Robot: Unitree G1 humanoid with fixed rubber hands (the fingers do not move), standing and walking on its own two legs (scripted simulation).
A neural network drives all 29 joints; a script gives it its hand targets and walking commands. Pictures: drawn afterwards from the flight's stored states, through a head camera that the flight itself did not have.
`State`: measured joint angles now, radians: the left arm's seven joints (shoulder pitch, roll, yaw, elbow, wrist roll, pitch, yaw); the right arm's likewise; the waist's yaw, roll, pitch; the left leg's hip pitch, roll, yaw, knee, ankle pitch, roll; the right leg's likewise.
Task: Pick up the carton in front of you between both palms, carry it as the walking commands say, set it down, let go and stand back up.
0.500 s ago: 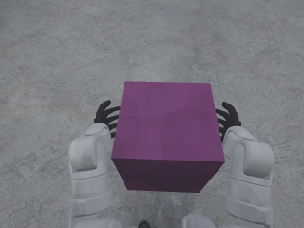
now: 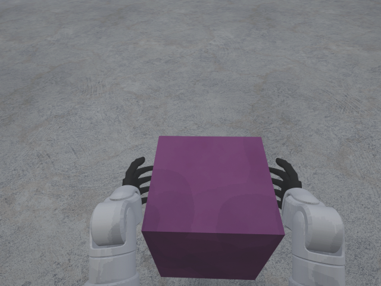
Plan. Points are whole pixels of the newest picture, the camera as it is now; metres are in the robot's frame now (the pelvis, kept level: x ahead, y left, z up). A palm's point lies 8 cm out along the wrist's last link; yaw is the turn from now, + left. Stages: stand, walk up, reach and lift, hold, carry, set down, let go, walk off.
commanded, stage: carry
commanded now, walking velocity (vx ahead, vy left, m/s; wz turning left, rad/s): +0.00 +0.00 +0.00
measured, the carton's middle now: (208, 210) +0.28 +0.00 +0.02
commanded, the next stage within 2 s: hold in 1.76 s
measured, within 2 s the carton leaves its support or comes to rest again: neither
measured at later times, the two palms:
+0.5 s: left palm (130, 186) +0.32 +0.17 +0.05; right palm (267, 188) +0.31 -0.12 +0.05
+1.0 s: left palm (127, 193) +0.30 +0.18 +0.04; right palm (264, 194) +0.30 -0.12 +0.04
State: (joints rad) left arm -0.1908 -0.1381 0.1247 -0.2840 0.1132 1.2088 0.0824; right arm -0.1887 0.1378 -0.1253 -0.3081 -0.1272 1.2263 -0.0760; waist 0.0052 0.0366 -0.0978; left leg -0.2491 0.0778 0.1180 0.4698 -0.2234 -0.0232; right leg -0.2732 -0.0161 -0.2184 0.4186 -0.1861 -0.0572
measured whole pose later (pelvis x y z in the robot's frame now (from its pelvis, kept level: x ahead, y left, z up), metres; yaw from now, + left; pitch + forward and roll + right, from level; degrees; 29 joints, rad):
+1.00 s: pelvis +0.02 +0.03 +0.00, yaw +0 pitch +2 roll +0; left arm -0.20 -0.14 0.18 0.18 0.24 0.71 0.02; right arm -0.20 0.14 -0.17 0.18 -0.24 0.71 -0.01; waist 0.00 0.00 -0.12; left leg -0.24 0.03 0.14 0.51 -0.31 0.03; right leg -0.29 -0.08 -0.19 0.51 -0.25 0.00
